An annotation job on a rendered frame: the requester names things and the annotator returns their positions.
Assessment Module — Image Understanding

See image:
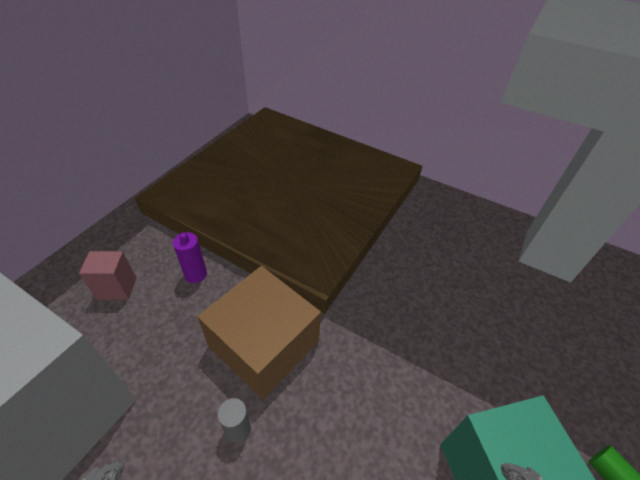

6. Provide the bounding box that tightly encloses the left robot hand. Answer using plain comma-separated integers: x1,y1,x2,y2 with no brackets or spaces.
82,462,124,480

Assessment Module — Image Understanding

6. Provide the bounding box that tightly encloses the right robot hand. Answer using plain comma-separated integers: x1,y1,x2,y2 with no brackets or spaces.
501,463,542,480

